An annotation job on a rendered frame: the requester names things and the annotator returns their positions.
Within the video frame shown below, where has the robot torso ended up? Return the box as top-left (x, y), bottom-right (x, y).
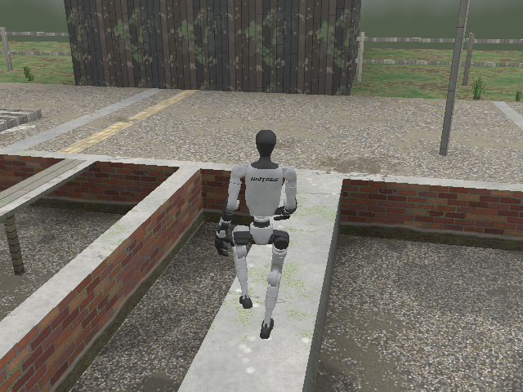
top-left (245, 161), bottom-right (284, 245)

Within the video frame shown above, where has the left robot hand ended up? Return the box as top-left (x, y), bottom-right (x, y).
top-left (215, 236), bottom-right (235, 256)

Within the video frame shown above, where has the robot right upper arm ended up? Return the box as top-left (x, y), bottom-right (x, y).
top-left (281, 165), bottom-right (297, 209)

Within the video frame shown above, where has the robot right forearm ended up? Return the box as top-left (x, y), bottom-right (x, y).
top-left (284, 198), bottom-right (297, 216)

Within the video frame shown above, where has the robot left forearm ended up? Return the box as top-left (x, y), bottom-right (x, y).
top-left (217, 198), bottom-right (234, 238)

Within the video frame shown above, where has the right robot hand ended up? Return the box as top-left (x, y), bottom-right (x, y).
top-left (274, 206), bottom-right (290, 221)

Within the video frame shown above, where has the robot left upper arm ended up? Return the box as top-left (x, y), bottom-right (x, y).
top-left (226, 164), bottom-right (248, 211)

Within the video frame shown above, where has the right robot thigh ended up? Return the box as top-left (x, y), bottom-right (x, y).
top-left (266, 229), bottom-right (289, 287)

